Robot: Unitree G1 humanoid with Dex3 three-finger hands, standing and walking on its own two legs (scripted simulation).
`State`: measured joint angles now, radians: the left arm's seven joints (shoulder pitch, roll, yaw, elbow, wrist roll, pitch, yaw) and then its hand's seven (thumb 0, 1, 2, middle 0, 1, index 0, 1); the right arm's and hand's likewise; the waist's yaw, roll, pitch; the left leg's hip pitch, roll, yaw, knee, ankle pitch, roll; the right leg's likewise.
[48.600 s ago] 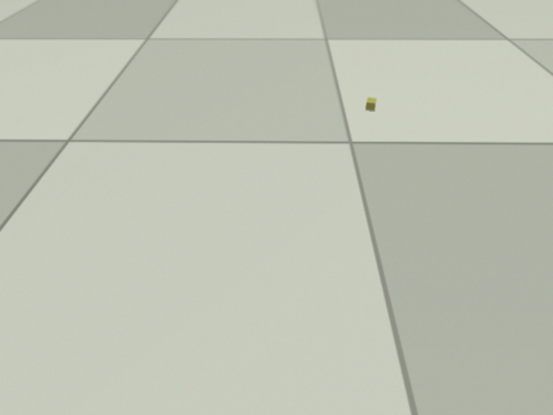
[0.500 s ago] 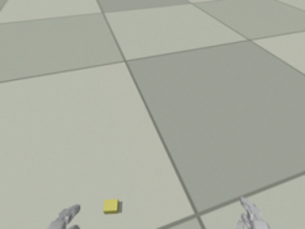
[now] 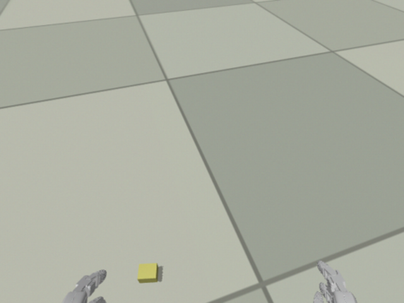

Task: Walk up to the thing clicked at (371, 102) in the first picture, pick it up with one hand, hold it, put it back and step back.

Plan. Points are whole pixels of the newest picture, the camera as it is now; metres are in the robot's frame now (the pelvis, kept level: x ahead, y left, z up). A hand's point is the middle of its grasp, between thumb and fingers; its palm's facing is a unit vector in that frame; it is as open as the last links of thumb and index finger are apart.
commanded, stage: home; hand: left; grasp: from above
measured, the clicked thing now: (148, 273) +0.45 +0.24 -0.69
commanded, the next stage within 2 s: stand in 0.56 s
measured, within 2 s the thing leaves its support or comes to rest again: neither
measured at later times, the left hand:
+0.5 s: hand out of the picture +0.16 +0.18 -0.04, palm faces +0.04 -0.98 -0.21, open 7.4 cm
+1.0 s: hand out of the picture +0.09 +0.24 -0.11, palm faces +0.02 -0.94 -0.35, open 7.4 cm
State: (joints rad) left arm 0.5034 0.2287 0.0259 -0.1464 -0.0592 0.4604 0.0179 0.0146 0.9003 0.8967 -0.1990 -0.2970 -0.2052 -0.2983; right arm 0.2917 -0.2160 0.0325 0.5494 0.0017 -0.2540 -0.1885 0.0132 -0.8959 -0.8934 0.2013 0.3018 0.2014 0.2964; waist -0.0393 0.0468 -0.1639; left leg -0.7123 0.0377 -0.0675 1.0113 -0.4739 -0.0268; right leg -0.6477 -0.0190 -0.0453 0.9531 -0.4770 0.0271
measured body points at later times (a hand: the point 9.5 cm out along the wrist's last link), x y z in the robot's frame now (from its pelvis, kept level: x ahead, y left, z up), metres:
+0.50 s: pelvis +0.00 +0.00 +0.00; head +0.01 +0.00 +0.45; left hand +0.16 +0.23 -0.02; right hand +0.15 -0.25 -0.06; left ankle +0.02 +0.13 -0.68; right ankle +0.00 -0.14 -0.68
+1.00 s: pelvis -0.01 +0.00 +0.03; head +0.00 +0.01 +0.48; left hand +0.09 +0.29 -0.08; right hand +0.09 -0.28 -0.09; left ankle +0.02 +0.13 -0.68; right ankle +0.00 -0.14 -0.68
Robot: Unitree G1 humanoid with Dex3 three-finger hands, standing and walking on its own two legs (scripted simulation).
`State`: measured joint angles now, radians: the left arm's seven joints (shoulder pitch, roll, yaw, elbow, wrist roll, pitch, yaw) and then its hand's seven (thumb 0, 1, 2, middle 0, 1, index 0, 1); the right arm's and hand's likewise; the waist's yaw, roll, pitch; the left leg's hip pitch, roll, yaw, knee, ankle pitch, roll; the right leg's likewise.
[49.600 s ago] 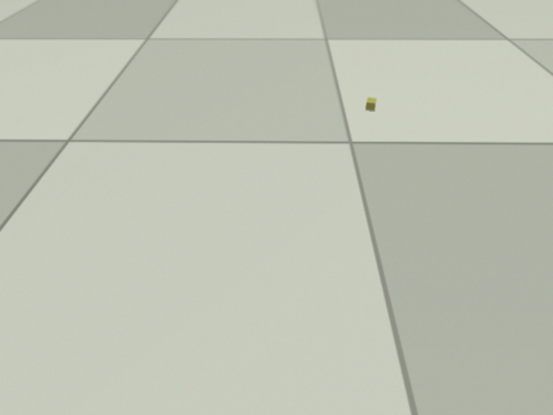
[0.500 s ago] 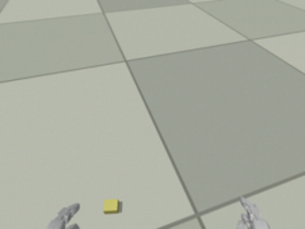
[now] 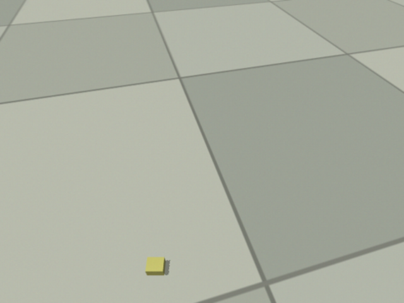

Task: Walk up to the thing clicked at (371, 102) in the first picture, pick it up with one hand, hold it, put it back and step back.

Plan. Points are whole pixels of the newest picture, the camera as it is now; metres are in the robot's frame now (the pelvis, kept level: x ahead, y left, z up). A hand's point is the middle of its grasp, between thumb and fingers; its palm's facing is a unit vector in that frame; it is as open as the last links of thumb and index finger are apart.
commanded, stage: stand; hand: left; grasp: from above
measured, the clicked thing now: (155, 266) +0.46 +0.24 -0.72
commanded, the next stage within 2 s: none
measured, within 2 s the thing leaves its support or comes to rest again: neither
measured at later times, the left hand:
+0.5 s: hand out of the picture +0.04 +0.24 -0.13, palm faces +0.03 -0.94 -0.34, open 7.4 cm
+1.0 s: hand out of the picture +0.06 +0.24 -0.13, palm faces +0.01 -0.94 -0.34, open 7.4 cm
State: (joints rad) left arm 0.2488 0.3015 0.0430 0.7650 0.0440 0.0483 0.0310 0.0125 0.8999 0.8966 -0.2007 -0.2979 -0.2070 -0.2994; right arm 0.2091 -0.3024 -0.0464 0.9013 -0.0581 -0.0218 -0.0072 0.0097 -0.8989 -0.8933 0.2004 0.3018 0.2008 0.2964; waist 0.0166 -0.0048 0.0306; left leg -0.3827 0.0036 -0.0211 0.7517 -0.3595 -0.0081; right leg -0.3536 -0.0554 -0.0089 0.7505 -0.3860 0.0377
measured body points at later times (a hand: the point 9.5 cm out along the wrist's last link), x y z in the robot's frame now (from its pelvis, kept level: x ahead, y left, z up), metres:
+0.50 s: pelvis +0.00 +0.00 +0.03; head +0.00 -0.01 +0.48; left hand +0.04 +0.29 -0.11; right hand +0.07 -0.28 -0.11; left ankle +0.02 +0.13 -0.71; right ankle +0.01 -0.14 -0.71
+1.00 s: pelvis +0.00 +0.00 +0.03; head +0.01 -0.01 +0.48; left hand +0.06 +0.29 -0.10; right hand +0.06 -0.29 -0.11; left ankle +0.02 +0.13 -0.71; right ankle +0.01 -0.14 -0.71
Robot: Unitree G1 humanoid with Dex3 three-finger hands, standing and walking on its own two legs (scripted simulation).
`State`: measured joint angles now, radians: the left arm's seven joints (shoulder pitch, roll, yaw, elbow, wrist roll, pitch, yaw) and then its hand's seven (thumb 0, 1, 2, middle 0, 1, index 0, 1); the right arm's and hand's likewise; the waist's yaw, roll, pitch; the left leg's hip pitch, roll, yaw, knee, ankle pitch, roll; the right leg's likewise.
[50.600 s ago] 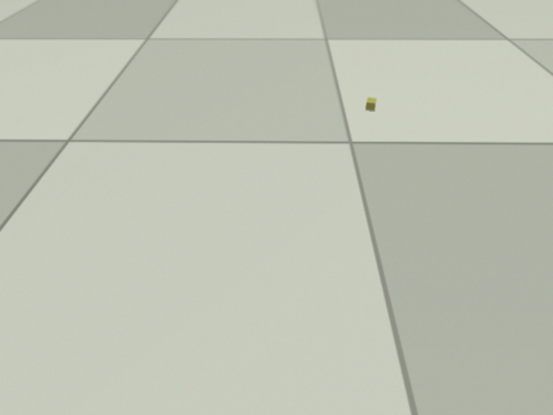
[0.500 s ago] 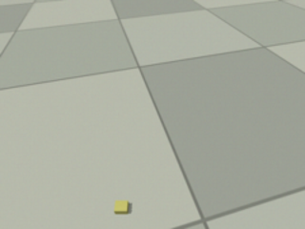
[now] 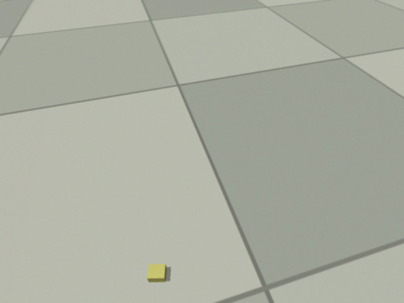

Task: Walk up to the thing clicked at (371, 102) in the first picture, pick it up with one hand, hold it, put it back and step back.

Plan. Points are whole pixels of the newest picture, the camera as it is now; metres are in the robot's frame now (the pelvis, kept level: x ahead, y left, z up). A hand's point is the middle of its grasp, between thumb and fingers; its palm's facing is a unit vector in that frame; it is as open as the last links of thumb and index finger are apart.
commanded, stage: stand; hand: left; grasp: from above
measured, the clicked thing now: (157, 273) +0.46 +0.24 -0.75
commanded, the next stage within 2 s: step back in 1.18 s
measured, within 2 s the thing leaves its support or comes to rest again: neither
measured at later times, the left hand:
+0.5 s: hand out of the picture +0.08 +0.24 -0.16, palm faces +0.01 -0.94 -0.34, open 7.4 cm
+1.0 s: hand out of the picture +0.08 +0.24 -0.16, palm faces +0.00 -0.94 -0.34, open 7.4 cm
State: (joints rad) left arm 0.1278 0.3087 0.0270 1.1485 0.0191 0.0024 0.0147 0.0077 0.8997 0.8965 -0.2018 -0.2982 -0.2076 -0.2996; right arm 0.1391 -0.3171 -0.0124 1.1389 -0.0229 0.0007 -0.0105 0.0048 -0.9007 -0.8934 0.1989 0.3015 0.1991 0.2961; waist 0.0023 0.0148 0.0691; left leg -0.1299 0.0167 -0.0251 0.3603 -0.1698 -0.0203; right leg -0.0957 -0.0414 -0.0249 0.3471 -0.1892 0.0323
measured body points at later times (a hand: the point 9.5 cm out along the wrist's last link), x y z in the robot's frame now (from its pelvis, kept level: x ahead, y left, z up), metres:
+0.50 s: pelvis +0.01 +0.00 +0.00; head +0.02 -0.01 +0.45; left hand +0.08 +0.29 -0.13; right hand +0.09 -0.29 -0.14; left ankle +0.02 +0.13 -0.75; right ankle +0.00 -0.14 -0.75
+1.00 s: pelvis +0.01 +0.00 +0.00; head +0.01 -0.01 +0.45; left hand +0.08 +0.29 -0.13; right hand +0.08 -0.30 -0.14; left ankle +0.02 +0.13 -0.75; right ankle +0.00 -0.14 -0.75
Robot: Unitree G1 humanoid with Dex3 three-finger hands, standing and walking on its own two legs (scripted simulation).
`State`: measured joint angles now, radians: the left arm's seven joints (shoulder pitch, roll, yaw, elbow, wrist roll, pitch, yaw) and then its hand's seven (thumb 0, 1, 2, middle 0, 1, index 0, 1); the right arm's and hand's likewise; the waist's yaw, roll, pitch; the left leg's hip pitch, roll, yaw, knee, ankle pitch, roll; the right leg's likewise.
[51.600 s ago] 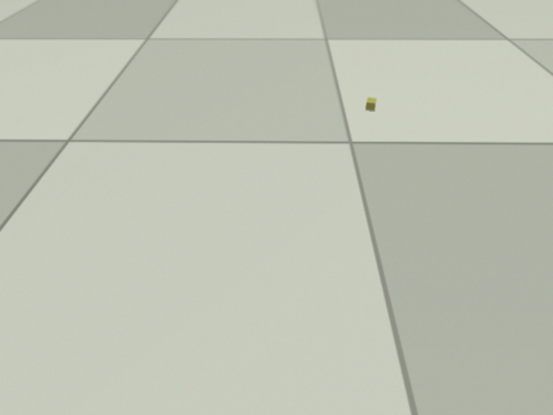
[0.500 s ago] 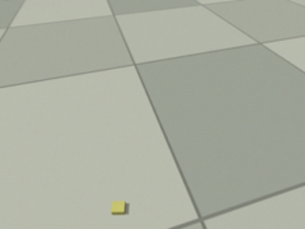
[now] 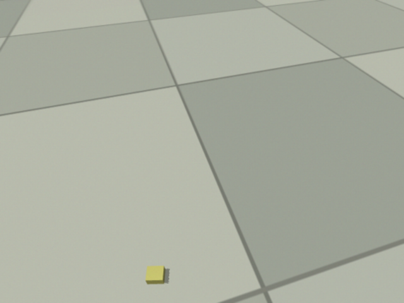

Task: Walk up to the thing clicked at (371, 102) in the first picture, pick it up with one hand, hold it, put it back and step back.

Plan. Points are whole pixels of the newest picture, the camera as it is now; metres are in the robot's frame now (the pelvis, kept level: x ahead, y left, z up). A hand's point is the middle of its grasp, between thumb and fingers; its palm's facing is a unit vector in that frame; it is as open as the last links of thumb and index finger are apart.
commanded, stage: stand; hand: left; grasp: from above
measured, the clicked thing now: (155, 274) +0.45 +0.25 -0.76
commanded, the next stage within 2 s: step back in 0.18 s
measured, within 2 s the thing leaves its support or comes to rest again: neither
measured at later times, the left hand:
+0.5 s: hand out of the picture +0.09 +0.31 -0.18, palm faces -0.02 -0.93 -0.38, open 7.4 cm
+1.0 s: hand out of the picture -0.07 +0.28 -0.17, palm faces -0.13 -0.91 -0.40, open 7.4 cm
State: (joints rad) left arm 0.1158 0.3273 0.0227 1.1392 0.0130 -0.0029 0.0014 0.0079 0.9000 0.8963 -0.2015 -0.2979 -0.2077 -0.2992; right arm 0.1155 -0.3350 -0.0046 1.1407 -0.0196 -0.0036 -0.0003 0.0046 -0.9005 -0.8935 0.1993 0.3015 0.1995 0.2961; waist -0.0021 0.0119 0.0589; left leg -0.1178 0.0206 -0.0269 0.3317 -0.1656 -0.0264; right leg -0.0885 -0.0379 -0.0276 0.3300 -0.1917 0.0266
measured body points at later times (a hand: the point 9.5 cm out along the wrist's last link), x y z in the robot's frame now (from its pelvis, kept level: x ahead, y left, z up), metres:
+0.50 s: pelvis -0.05 +0.04 -0.02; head +0.02 +0.06 +0.42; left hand +0.09 +0.35 -0.15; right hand +0.03 -0.29 -0.14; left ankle -0.02 +0.13 -0.75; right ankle -0.01 -0.13 -0.74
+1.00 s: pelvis -0.17 +0.02 -0.03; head -0.12 +0.00 +0.42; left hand -0.06 +0.32 -0.14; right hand -0.08 -0.30 -0.16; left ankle -0.04 +0.13 -0.73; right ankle -0.19 -0.09 -0.75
